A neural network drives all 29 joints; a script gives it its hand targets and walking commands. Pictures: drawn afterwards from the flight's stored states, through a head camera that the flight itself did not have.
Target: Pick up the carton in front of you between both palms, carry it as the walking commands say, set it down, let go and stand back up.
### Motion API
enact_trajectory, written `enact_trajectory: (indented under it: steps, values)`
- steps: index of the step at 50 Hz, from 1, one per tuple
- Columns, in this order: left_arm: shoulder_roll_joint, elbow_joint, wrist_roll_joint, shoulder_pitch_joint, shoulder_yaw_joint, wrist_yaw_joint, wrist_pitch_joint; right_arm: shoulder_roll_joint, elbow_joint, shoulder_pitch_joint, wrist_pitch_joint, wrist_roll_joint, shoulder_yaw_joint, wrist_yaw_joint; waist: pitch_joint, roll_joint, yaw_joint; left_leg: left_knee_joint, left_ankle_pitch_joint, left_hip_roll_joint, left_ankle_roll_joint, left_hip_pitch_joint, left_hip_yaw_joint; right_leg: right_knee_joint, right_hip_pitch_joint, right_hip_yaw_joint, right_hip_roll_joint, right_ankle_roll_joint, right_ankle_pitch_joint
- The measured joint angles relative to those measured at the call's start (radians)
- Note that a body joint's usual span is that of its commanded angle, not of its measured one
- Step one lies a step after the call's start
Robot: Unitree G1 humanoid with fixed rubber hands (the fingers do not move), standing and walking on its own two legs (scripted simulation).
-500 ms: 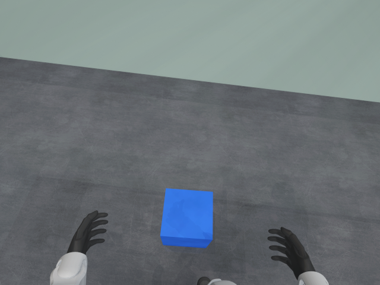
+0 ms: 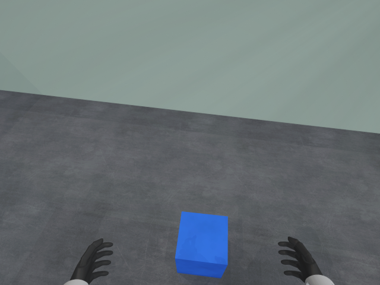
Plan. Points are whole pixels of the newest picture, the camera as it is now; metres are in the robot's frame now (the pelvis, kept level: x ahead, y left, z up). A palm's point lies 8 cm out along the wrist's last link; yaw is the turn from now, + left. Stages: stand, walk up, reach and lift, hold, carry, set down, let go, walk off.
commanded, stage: let go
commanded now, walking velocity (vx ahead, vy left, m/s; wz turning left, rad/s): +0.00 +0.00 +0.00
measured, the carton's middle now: (201, 245) +0.40 -0.05 -0.65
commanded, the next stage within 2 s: stand in 0.06 s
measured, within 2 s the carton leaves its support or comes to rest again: neither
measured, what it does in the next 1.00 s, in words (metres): stands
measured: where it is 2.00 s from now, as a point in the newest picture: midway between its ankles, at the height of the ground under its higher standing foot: outside the picture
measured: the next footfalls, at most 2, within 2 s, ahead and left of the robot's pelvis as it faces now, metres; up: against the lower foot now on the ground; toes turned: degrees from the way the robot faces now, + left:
none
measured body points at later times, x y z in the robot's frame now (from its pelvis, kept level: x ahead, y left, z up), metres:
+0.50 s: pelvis +0.01 -0.02 +0.00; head +0.03 -0.04 +0.45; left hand +0.13 +0.28 -0.09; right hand +0.16 -0.30 -0.11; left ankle -0.06 +0.11 -0.74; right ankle +0.03 -0.13 -0.74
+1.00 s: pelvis +0.01 -0.03 +0.00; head +0.01 -0.04 +0.45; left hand +0.11 +0.29 -0.10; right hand +0.13 -0.32 -0.12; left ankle -0.06 +0.11 -0.74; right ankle +0.03 -0.13 -0.74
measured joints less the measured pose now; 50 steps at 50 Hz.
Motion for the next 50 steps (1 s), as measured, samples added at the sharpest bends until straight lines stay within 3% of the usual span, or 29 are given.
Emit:
enact_trajectory:
  steps: [3,9,15,50]
  values:
    - [0.002,-0.001,-0.003,-0.005,-0.002,0.002,0.007,-0.001,-0.006,0.009,0.013,0.004,0.004,-0.007,0.002,0.000,-0.002,0.006,-0.002,0.003,-0.003,0.000,0.001,0.007,-0.002,0.001,0.004,-0.003,-0.001]
    - [0.062,0.153,0.052,-0.022,0.014,0.033,-0.042,-0.048,0.159,0.008,-0.124,-0.017,0.001,-0.043,-0.063,0.006,0.001,0.038,-0.011,-0.005,-0.008,-0.079,-0.005,0.056,-0.087,-0.005,-0.003,-0.008,-0.022]
    - [0.118,0.241,0.053,-0.008,0.034,0.037,-0.073,-0.092,0.262,0.015,-0.180,-0.023,-0.010,-0.045,-0.075,0.020,0.006,0.031,-0.013,-0.006,-0.012,-0.090,-0.017,0.066,-0.100,-0.017,-0.007,-0.014,-0.036]
    - [0.152,0.479,0.031,-0.091,0.005,0.041,-0.091,-0.140,0.511,-0.030,-0.213,-0.004,0.034,-0.054,-0.068,0.008,0.012,-0.089,0.052,0.012,-0.035,-0.007,-0.052,-0.035,-0.015,-0.052,0.000,-0.037,0.007]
